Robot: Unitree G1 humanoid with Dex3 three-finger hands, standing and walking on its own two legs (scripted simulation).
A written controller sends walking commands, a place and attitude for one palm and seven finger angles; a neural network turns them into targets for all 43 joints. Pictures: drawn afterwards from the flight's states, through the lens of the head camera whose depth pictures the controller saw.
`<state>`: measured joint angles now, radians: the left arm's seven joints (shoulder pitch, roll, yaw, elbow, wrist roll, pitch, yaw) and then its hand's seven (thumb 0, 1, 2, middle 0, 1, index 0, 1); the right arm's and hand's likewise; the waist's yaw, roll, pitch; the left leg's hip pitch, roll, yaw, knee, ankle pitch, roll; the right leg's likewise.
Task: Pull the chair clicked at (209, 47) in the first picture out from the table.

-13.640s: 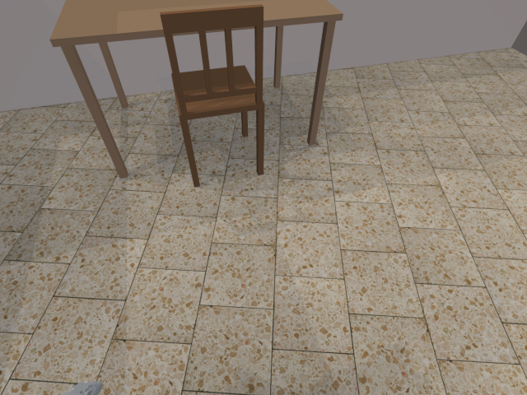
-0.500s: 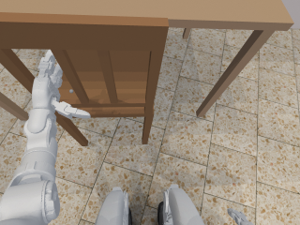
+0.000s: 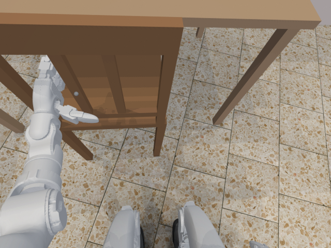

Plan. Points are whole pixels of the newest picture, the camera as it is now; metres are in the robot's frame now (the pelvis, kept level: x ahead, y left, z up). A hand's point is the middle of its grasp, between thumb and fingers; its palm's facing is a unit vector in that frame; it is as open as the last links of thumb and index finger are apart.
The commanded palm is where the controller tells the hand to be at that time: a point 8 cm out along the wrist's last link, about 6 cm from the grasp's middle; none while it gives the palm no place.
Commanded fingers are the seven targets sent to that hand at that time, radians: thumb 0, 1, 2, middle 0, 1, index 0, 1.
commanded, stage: push the fingers through the gap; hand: left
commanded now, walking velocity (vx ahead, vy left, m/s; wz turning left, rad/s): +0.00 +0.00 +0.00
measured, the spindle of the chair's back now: (75, 88) +0.49 +0.20 +0.00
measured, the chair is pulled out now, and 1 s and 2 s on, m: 0.00 0.00 0.03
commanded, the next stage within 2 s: hook a spindle and tug to test in 0.12 s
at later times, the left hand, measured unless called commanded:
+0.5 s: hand (77, 93) +0.47 +0.19 +0.02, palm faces +0.04 -1.00 -0.02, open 16.1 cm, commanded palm +0.44 +0.23 +0.02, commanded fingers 0.00 -0.50 0.30 -0.32 -0.90 -0.32 -0.90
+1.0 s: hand (79, 94) +0.46 +0.19 +0.02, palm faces +0.05 -1.00 -0.02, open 7.1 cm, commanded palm +0.44 +0.23 +0.02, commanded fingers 0.00 0.90 0.90 -0.50 -1.45 -0.50 -1.45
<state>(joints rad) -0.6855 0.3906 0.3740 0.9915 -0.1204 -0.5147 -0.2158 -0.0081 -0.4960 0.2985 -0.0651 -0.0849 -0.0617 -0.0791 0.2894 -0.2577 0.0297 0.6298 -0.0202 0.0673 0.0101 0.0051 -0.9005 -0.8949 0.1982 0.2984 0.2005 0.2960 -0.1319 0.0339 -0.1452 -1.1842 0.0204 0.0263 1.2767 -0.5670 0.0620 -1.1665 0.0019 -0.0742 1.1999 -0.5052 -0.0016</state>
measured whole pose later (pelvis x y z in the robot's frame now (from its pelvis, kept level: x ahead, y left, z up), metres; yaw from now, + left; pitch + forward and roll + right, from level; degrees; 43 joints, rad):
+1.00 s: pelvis +0.00 -0.01 +0.00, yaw +0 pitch +27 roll -3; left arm -0.69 0.39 0.37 1.00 -0.12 -0.52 -0.20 0.00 0.37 0.67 -0.49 -1.42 -0.49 -1.41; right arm 0.28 -0.26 0.03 0.62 -0.02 0.06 0.01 0.00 -0.90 -0.89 0.20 0.30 0.20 0.30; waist -0.13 0.03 -0.15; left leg -1.18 0.02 0.02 1.28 -0.56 0.05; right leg -1.17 0.00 -0.08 1.21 -0.51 -0.01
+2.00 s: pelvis +0.03 +0.00 +0.07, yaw +1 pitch +19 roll -2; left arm -0.52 0.27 0.20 0.87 -0.09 -0.24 0.05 0.03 0.70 0.79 -0.37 -1.26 -0.45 -1.45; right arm 0.26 -0.22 0.03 0.59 0.05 0.12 -0.08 0.01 -0.90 -0.89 0.20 0.30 0.20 0.30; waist -0.08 0.02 -0.06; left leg -0.79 0.00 0.04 0.92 -0.46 0.06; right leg -0.79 0.00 -0.05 0.87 -0.40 0.01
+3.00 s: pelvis -0.06 -0.01 +0.10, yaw +2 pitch +4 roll +0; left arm -0.50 0.15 0.03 1.10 -0.08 -0.26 0.11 0.03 0.67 0.76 -0.31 -1.16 -0.50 -1.45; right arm 0.26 -0.27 0.01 0.77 0.07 -0.05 -0.13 0.01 -0.90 -0.89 0.20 0.30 0.20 0.30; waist -0.06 0.02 0.09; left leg -0.50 -0.01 0.07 0.62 -0.24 0.02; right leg -0.50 -0.02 -0.04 0.58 -0.16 0.00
